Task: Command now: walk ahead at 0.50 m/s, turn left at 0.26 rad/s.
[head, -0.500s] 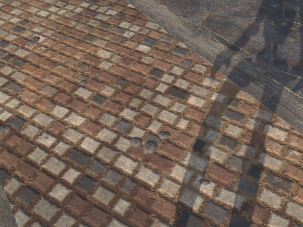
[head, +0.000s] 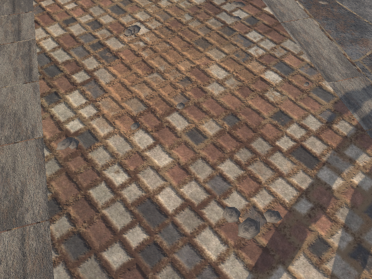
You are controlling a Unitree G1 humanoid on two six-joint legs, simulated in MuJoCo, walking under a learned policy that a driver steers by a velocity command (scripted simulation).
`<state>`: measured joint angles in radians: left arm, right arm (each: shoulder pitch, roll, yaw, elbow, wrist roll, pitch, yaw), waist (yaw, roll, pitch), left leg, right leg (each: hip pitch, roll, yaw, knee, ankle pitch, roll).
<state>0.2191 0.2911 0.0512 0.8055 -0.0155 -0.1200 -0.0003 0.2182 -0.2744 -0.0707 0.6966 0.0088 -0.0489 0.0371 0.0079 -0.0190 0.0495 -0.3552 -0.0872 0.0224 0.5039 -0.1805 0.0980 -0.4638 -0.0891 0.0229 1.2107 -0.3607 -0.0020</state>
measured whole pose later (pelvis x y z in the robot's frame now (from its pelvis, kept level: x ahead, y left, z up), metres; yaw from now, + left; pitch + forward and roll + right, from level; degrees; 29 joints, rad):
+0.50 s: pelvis +0.29 -0.07 -0.01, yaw -11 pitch +3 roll +0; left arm 0.15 0.29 0.06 0.69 -0.02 -0.08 -0.05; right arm 0.29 -0.28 -0.04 0.80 0.01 -0.08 0.00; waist -0.01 -0.01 0.03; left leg -0.25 -0.02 -0.01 1.14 -0.46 0.02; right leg -0.49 0.07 -0.03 0.59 -0.16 -0.10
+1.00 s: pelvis +0.57 -0.08 +0.00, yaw -25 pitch +2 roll +0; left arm 0.31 0.30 0.05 0.71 0.00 -0.03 0.02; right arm 0.16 -0.27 -0.05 0.69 -0.01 -0.11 0.03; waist 0.01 -0.03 0.01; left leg -0.39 -0.04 -0.03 0.51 -0.16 0.03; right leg -0.38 0.08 0.13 1.15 -0.50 0.01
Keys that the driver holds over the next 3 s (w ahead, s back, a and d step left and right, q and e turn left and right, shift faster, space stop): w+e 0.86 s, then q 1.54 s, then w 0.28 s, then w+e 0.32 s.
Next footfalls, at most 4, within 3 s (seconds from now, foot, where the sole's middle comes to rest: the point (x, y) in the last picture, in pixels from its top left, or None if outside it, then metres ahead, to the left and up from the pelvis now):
0.42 right None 0.40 -0.16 -0.77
0.88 left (200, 209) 0.71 -0.03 -0.77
1.30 right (260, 217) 0.68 -0.26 -0.77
1.70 left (190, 209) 0.71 0.01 -0.77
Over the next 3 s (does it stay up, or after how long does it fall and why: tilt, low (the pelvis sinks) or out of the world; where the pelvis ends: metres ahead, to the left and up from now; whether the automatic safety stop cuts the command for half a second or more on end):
stays up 0.77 -0.01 0.00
